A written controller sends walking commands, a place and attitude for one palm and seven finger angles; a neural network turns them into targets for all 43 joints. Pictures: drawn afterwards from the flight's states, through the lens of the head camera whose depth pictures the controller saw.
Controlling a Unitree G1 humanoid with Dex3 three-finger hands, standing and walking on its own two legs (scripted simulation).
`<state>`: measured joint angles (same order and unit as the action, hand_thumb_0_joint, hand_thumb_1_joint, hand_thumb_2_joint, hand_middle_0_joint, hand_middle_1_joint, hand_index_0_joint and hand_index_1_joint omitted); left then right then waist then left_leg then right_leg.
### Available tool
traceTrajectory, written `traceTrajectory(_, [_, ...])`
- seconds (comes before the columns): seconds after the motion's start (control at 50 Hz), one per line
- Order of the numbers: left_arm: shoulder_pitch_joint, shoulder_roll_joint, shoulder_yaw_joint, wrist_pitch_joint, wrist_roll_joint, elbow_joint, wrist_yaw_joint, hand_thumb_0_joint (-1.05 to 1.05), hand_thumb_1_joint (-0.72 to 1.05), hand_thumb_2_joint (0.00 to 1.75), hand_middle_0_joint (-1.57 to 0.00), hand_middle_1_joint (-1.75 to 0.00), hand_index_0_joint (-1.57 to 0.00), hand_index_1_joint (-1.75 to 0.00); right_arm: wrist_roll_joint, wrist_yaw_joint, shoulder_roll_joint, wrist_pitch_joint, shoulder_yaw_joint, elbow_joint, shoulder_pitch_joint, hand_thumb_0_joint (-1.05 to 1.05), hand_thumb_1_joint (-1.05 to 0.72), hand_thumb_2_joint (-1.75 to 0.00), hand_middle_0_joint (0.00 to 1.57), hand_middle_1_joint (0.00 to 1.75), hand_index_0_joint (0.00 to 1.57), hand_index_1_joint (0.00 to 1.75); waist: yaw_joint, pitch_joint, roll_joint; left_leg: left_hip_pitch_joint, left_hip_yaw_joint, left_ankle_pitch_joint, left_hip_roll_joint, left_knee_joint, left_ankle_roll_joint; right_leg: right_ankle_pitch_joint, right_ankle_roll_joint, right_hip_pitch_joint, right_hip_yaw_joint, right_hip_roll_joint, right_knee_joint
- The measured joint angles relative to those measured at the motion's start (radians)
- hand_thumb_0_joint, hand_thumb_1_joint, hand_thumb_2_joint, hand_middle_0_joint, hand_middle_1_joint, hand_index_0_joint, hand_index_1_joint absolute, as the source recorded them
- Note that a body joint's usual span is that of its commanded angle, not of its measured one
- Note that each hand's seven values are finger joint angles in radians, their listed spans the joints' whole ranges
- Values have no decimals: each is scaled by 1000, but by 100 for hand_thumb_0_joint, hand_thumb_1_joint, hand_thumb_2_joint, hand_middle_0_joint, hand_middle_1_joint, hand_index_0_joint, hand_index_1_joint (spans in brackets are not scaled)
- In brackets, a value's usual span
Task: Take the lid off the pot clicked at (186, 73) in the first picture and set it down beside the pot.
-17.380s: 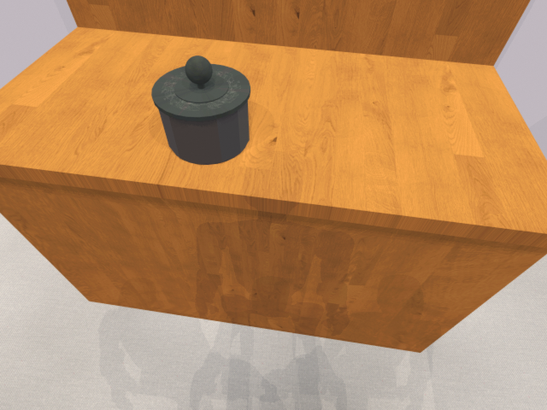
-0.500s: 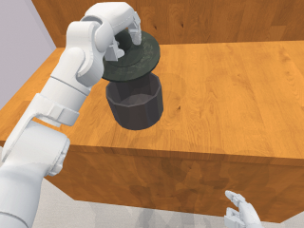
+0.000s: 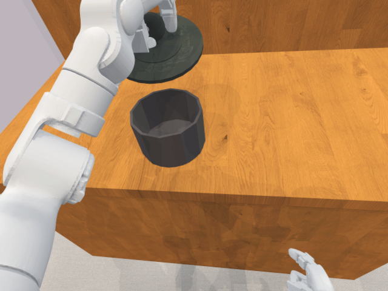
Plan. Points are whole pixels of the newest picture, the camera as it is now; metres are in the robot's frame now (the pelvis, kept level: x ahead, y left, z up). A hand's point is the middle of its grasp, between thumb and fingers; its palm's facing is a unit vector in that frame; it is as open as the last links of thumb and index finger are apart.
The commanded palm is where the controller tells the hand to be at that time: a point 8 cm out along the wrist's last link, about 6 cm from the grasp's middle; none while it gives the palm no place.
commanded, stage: lift the lid straight up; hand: left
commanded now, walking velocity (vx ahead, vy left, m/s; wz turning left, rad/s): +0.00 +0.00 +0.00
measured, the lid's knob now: (151, 27) +0.49 +0.07 +0.30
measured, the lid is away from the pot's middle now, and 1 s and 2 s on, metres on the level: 0.03 0.10 0.21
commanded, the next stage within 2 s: move the lid sideways beside the pot in 0.08 s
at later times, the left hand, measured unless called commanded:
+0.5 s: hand (130, 32) +0.46 +0.10 +0.31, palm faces -0.02 +0.00 -1.00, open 7.3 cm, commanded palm +0.42 +0.12 +0.39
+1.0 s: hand (88, 37) +0.45 +0.16 +0.31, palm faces -0.05 +0.01 -1.00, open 7.3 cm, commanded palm +0.41 +0.17 +0.39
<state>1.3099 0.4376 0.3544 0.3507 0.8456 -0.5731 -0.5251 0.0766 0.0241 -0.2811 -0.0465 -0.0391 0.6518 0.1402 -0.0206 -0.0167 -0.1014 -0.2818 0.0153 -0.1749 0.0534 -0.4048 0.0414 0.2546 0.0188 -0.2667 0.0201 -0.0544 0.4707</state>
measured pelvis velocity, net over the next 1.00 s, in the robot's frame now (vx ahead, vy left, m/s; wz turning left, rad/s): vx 0.00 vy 0.01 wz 0.01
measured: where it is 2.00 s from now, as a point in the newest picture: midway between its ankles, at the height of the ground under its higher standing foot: outside the picture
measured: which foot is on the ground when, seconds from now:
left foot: down 0.00-1.00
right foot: down 0.00-1.00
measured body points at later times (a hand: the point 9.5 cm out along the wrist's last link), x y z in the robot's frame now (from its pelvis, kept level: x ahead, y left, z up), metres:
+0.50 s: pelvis +0.01 +0.00 +0.00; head +0.03 -0.05 +0.45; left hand +0.45 +0.10 +0.37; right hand +0.19 -0.23 -0.12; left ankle +0.02 +0.10 -0.74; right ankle -0.01 -0.13 -0.74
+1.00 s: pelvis +0.00 +0.01 +0.00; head +0.02 -0.03 +0.45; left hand +0.44 +0.16 +0.37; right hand +0.16 -0.24 -0.12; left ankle +0.02 +0.10 -0.74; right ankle -0.01 -0.13 -0.74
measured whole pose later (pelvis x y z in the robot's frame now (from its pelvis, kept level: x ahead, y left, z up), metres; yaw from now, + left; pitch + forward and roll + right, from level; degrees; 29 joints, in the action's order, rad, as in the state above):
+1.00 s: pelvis +0.00 +0.01 +0.00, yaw +1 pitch +2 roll +0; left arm 1.23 0.60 0.29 0.34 0.88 -0.52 -0.62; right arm 0.09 0.00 -0.29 -0.05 -0.03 0.64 0.16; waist -0.02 0.00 -0.09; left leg -0.28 0.01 -0.17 0.06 -0.41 0.05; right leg 0.24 0.02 -0.25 0.03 -0.06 0.45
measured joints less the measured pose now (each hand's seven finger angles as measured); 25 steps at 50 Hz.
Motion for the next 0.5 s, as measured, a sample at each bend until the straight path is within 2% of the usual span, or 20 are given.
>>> traceTrajectory(0.08, [-5,5,-10,4,3,-2,-8,1,8,113,-78,-63,-85,-69,-1,-3,-4,2,3,-1,7,2,-91,-90,20,30,20,30,-5,0,1,2,2,-1,-1,4,0,0,0,2,-2,1,-5])
traceTrajectory(0.2, [-16,8,12,12,1,33,-25,1,8,112,-78,-63,-85,-69,1,-2,-8,13,11,-3,12,2,-91,-90,20,30,20,30,-3,5,2,7,0,-5,0,4,1,3,0,9,0,1,-9])
traceTrajectory(0.26, [-29,7,-11,5,-10,48,-26,1,8,113,-78,-63,-85,-69,-3,-3,-8,17,9,-1,4,2,-91,-90,20,30,20,30,-2,4,0,10,1,-7,0,5,2,3,1,13,-1,1,-12])
traceTrajectory(0.36, [-43,20,-42,6,-2,57,-23,1,8,113,-79,-63,-85,-69,-4,0,-5,12,7,-8,-11,2,-91,-90,20,30,20,30,0,0,-4,13,5,-8,0,9,2,3,3,14,-5,1,-15])
traceTrajectory(0.5, [-72,52,-31,26,15,104,-43,1,8,112,-78,-63,-85,-69,5,6,-3,-8,7,-25,-25,2,-91,-90,20,30,20,30,14,-1,-5,12,2,-7,2,6,3,4,3,14,-2,-1,-11])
